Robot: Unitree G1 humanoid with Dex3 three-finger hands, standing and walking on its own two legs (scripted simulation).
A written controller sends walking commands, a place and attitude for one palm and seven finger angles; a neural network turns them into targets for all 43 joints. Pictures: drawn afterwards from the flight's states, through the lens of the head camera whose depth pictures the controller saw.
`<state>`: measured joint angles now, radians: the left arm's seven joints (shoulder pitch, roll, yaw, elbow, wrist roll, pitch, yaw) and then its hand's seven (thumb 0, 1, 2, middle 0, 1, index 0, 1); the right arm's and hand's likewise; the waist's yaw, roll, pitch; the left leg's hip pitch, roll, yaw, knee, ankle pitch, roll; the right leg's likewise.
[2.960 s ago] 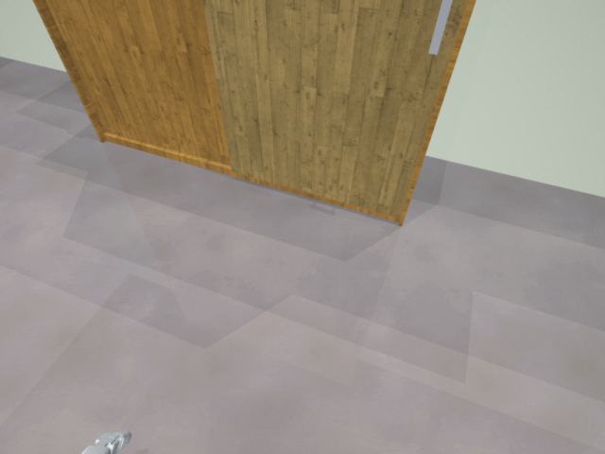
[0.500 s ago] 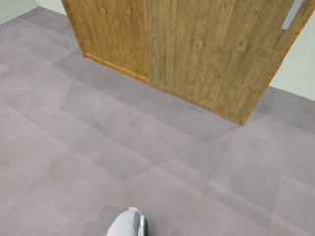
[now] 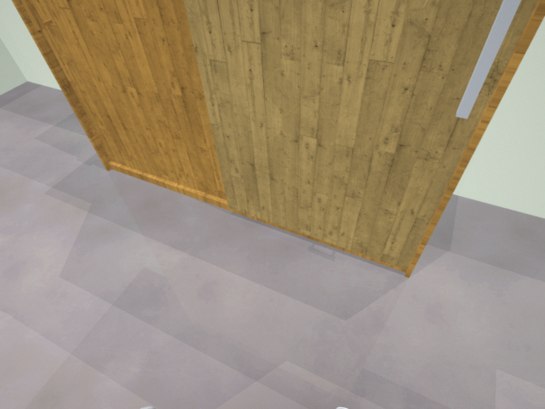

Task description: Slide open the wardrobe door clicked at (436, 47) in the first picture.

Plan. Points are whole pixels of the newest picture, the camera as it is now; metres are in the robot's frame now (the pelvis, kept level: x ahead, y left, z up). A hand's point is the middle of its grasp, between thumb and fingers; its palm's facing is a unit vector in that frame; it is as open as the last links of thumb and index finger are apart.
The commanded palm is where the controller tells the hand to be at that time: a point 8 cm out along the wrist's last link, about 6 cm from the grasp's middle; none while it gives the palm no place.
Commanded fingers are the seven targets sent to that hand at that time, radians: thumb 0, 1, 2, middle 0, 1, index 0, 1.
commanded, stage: turn to face it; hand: right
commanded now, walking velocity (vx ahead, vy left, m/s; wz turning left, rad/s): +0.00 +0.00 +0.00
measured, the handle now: (494, 37) +0.75 -0.43 +0.20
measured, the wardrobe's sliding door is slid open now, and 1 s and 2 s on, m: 0.00 0.00 0.00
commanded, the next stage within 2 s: take the last steps up to it in 0.80 s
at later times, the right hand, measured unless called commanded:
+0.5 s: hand (396, 385) +0.20 -0.19 -0.14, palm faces +0.17 +0.95 -0.25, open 7.4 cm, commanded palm none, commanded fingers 0.00 -0.90 -0.90 0.20 0.30 0.20 0.30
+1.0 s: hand out of the picture -0.01 -0.18 -0.18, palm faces +0.45 +0.86 -0.24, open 7.4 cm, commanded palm none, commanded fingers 0.00 -0.90 -0.90 0.20 0.30 0.20 0.30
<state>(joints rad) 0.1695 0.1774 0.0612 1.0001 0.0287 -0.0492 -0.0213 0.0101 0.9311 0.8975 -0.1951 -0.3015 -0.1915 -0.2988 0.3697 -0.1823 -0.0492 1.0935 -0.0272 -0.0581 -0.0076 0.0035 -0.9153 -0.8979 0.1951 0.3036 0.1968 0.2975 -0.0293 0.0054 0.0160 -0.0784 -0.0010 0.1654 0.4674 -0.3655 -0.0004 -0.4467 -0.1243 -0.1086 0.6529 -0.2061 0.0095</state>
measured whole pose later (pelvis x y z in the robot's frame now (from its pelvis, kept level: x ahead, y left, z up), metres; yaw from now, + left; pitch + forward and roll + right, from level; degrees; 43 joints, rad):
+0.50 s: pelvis +0.11 +0.01 +0.00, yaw -9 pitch +0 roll -1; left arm 0.31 0.16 0.07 1.04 0.02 0.02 0.00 0.01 0.91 0.90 -0.20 -0.30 -0.20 -0.30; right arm 0.12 -0.17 -0.06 0.93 -0.01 0.01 -0.02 0.01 -0.90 -0.90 0.19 0.30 0.20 0.30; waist 0.05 -0.03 0.04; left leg -0.31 0.04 0.07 0.56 -0.25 -0.06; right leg -0.29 0.03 -0.01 0.56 -0.27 -0.01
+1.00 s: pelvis +0.09 +0.00 +0.00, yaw -23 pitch +0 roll +1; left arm 0.11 0.22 0.06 0.96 0.02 0.02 -0.01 0.01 0.91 0.90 -0.20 -0.30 -0.19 -0.30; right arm 0.32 -0.23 -0.06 1.03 -0.02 0.03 -0.02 0.01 -0.90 -0.90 0.20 0.30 0.20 0.30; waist -0.05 0.03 0.07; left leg -0.29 0.14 0.26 0.62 -0.32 -0.02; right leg -0.24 -0.02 -0.08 0.57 -0.33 0.01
